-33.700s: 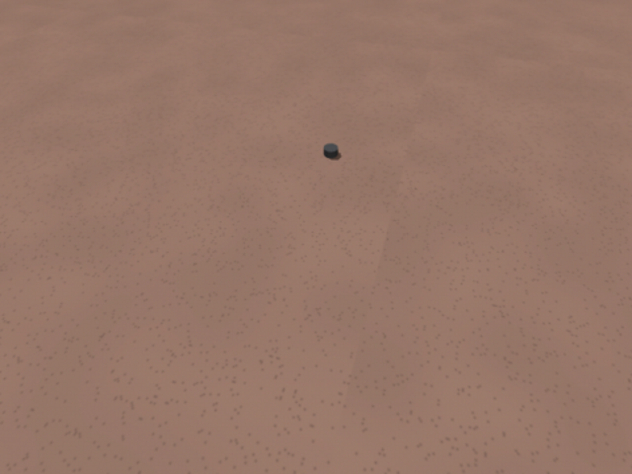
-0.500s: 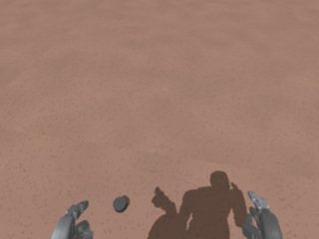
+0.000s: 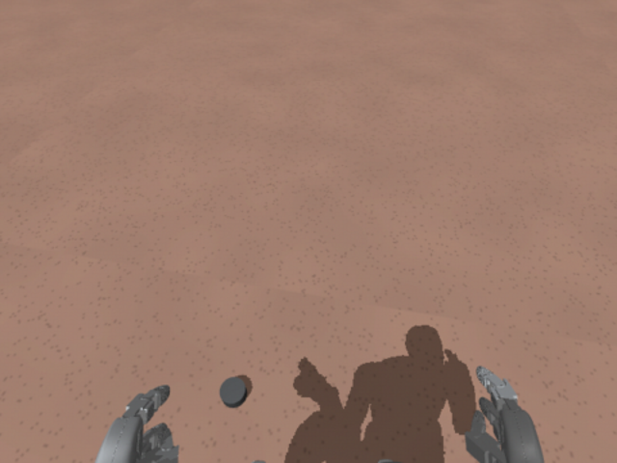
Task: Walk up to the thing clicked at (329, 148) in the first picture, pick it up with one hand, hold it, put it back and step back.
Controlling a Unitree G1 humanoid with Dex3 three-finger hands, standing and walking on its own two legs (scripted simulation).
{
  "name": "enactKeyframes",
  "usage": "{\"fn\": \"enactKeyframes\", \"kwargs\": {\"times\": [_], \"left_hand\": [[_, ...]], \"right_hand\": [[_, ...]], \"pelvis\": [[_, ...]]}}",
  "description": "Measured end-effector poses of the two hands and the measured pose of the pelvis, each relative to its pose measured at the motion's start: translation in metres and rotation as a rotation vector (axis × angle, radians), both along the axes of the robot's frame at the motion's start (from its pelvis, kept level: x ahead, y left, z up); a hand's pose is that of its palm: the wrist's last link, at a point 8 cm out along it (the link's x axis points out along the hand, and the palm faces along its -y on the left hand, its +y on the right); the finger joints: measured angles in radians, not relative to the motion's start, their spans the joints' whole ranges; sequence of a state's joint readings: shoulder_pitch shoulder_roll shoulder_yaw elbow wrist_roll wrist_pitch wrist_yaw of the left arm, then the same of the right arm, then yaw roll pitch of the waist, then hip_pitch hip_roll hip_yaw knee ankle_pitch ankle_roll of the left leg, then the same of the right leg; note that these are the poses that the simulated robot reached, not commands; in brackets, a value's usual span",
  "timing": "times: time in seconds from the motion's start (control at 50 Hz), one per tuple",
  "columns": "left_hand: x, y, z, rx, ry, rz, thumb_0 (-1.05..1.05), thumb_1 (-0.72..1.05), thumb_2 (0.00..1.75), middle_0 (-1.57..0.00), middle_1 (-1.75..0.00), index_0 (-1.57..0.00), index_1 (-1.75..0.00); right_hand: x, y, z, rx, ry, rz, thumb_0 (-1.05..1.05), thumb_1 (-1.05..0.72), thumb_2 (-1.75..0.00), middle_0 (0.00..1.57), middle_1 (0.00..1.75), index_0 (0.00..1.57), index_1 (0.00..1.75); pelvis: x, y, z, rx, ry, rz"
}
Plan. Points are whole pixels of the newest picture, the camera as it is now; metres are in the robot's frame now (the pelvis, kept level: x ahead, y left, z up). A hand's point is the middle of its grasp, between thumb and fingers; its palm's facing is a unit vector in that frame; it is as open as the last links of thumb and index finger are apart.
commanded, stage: home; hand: left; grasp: from above
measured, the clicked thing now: (233, 392) +0.44 +0.23 -0.69
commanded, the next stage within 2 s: stand in 0.68 s
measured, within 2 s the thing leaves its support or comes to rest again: neither
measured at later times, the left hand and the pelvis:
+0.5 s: hand (176, 447) +0.17 +0.18 -0.04, palm faces +0.04 -0.98 -0.20, open 7.4 cm; pelvis +0.01 +0.00 +0.00, yaw +0 degrees
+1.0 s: hand out of the picture +0.14 +0.23 -0.10, palm faces +0.02 -0.94 -0.34, open 7.4 cm; pelvis +0.00 +0.00 +0.02, yaw +0 degrees
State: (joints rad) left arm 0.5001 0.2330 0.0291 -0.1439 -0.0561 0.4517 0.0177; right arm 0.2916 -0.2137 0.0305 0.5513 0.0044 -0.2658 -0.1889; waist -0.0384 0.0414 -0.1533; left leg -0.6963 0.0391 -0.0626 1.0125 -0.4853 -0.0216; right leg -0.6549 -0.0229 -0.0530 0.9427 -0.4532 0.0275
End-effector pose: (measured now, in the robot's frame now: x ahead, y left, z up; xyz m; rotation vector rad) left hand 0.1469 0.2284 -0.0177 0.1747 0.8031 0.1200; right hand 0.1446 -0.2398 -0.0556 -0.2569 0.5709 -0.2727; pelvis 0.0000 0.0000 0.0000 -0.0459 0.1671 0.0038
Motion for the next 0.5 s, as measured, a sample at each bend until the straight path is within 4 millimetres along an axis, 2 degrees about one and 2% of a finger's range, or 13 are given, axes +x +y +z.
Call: {"fn": "enactKeyframes", "kwargs": {"times": [0.5], "left_hand": [[0.0088,-0.0010,0.0002,0.001,-0.001,0.002,0.02,0.90,0.90,-0.21,-0.30,-0.21,-0.30]], "right_hand": [[0.0091,-0.0043,-0.0001,-0.003,0.013,-0.006,0.01,-0.90,-0.89,0.21,0.30,0.21,0.30]], "pelvis": [[0.0093,-0.0012,0.0001,0.000,0.008,0.000]]}}
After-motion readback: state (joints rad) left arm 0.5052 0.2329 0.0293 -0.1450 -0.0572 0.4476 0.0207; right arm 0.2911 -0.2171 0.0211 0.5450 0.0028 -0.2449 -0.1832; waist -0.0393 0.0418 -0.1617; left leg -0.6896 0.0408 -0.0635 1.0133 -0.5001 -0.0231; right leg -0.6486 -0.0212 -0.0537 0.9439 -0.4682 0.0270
